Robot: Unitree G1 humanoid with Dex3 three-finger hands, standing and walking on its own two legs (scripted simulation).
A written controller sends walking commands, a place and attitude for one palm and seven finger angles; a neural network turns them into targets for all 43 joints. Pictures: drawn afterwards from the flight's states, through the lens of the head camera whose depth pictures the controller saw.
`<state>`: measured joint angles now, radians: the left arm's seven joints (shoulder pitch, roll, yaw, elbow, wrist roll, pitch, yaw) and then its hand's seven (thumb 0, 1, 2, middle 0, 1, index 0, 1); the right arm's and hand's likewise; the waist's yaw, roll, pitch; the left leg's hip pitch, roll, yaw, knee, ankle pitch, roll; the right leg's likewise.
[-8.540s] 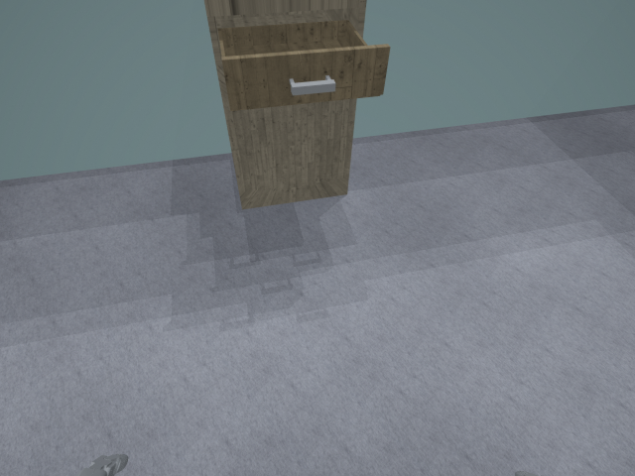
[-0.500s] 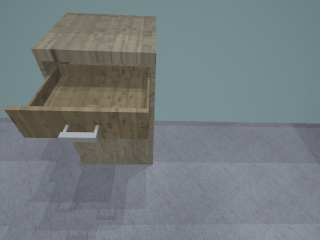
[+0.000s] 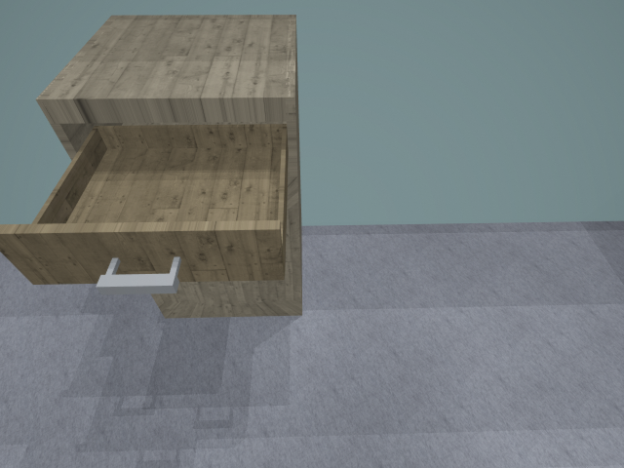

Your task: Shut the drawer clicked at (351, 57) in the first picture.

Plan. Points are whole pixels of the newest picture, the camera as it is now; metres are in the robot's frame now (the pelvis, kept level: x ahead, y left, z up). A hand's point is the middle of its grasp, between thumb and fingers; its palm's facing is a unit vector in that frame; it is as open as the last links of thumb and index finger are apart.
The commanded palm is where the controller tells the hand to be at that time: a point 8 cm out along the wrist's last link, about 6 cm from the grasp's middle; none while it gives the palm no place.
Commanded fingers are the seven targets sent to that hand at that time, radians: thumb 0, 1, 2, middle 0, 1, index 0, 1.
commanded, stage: shuffle to correct the standing spot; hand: left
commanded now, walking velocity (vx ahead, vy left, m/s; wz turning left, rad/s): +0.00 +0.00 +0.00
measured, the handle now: (142, 273) +0.40 +0.31 -0.03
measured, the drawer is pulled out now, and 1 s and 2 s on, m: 0.30 0.30 0.30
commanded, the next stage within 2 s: come to a stop and stand still in 0.62 s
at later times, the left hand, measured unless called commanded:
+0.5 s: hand out of the picture +0.02 +0.21 -0.19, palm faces +0.16 -0.97 -0.17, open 7.3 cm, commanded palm none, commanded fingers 0.00 0.90 0.90 -0.20 -0.30 -0.20 -0.30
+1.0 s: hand (177, 431) +0.20 +0.22 -0.16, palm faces +0.11 -0.96 -0.27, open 7.2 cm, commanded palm none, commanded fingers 0.00 0.90 0.90 -0.20 -0.30 -0.20 -0.30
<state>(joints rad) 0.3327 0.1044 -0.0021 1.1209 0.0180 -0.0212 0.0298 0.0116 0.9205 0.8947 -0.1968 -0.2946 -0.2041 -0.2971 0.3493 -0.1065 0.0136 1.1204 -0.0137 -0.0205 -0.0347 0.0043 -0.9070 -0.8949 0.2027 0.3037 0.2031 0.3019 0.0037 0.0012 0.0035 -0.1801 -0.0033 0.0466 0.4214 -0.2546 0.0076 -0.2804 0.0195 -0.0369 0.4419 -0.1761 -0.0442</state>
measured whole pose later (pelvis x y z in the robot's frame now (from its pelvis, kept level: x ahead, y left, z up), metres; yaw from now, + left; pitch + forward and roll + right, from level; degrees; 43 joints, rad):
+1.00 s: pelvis +0.13 +0.03 +0.00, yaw +4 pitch +0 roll +3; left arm 0.17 0.14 0.03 0.98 0.02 -0.04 0.05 -0.01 0.95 0.89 -0.20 -0.29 -0.21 -0.30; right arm 0.27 -0.13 -0.02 1.07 -0.01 0.04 -0.04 0.01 -0.92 -0.89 0.21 0.30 0.21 0.30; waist 0.00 0.01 0.07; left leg -0.33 0.00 0.05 0.85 -0.52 -0.03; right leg -0.30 -0.04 -0.12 0.54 -0.25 -0.08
